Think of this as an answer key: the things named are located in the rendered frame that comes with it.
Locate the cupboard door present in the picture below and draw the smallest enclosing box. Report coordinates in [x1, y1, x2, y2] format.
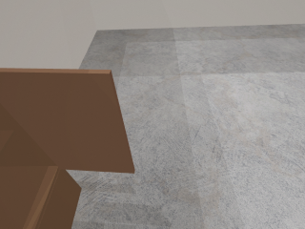
[0, 68, 135, 174]

